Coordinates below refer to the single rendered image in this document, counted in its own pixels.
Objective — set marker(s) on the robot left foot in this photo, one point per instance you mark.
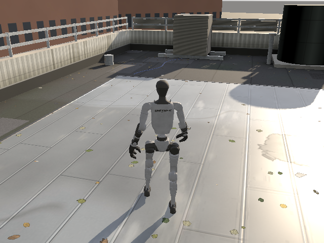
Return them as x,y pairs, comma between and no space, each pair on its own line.
147,192

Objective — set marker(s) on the robot right hand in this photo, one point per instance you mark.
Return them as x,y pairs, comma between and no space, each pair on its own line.
180,135

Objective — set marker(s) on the robot right upper arm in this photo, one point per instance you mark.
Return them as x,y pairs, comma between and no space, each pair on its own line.
180,114

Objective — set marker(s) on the robot right forearm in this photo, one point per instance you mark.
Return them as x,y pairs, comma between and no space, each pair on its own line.
184,131

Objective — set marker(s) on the robot left thigh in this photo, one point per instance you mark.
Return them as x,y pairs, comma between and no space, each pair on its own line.
149,150

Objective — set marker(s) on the robot left hand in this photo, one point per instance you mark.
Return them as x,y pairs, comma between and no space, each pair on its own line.
132,152

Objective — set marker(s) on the robot left upper arm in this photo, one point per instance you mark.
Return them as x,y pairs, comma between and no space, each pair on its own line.
144,114

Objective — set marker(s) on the robot left forearm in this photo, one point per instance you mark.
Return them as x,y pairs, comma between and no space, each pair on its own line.
136,137

